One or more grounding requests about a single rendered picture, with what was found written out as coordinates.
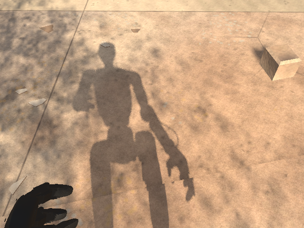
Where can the robot left hand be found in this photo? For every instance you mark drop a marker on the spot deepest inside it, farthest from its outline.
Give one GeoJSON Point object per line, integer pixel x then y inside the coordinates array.
{"type": "Point", "coordinates": [26, 214]}

